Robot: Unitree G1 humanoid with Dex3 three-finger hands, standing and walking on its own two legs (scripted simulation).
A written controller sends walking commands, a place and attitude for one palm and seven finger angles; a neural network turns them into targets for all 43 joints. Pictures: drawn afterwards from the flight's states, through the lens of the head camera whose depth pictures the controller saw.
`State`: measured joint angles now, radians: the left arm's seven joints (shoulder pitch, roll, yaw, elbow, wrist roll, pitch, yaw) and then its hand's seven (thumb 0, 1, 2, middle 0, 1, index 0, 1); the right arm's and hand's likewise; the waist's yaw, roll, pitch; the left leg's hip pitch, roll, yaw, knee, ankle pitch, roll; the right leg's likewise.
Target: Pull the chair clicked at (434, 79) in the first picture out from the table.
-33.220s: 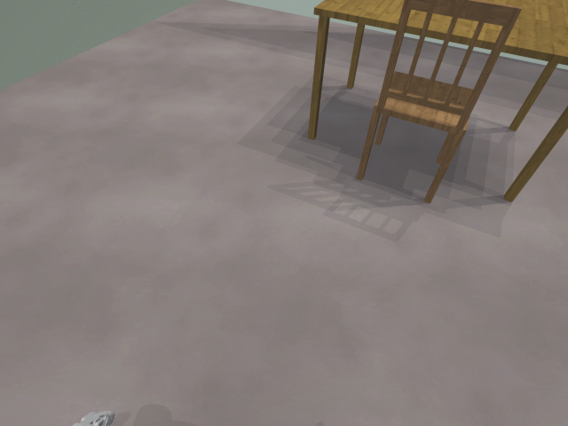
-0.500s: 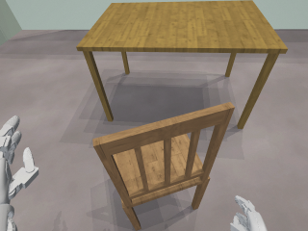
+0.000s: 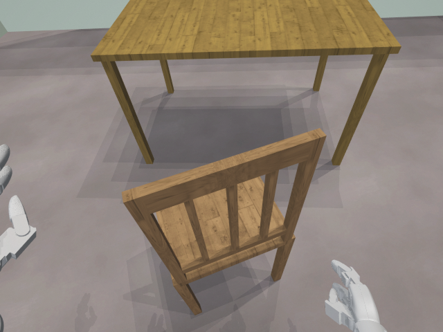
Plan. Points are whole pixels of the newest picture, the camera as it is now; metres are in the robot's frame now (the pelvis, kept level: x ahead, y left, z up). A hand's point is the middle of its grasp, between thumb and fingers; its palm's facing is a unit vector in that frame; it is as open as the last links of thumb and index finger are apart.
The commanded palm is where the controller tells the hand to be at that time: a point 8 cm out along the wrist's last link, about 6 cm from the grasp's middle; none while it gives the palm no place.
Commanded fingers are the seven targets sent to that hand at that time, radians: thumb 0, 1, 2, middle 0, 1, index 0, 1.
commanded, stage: step back with the hand held close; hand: left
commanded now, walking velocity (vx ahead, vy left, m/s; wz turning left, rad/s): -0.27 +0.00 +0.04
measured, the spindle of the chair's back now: (233, 220) +0.37 +0.02 -0.09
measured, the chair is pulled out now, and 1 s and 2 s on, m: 0.54 0.54 0.54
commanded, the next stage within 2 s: stop stepping back and stand still in 1.92 s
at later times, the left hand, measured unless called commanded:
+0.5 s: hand (10, 301) +0.13 +0.26 +0.15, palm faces +0.45 -0.73 -0.52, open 7.4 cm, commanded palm +0.07 +0.29 +0.17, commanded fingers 0.00 0.90 0.90 -0.20 -0.30 -0.20 -0.30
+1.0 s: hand (5, 299) +0.13 +0.26 +0.16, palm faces +0.46 -0.72 -0.52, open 7.4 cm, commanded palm +0.06 +0.30 +0.17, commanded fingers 0.00 0.90 0.90 -0.20 -0.30 -0.20 -0.30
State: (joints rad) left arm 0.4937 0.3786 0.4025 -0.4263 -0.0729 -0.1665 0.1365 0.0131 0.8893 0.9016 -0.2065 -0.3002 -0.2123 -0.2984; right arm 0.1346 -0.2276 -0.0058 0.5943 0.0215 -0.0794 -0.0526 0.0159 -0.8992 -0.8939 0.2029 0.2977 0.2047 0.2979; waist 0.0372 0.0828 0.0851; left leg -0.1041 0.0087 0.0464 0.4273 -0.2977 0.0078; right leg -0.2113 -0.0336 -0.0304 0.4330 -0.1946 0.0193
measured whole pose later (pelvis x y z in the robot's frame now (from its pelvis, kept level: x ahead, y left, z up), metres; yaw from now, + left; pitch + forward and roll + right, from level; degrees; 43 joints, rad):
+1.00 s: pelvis -0.07 -0.01 -0.02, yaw +2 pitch +2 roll +0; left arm 0.58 0.41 0.44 -0.56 -0.04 -0.20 0.20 0.01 0.89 0.90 -0.21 -0.30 -0.22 -0.30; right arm 0.19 -0.20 -0.02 0.63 0.01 -0.10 -0.08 0.02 -0.90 -0.89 0.20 0.30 0.21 0.30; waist 0.01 0.02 0.06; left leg -0.41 0.01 0.03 0.65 -0.28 0.01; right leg -0.47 -0.03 -0.04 0.57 -0.15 0.01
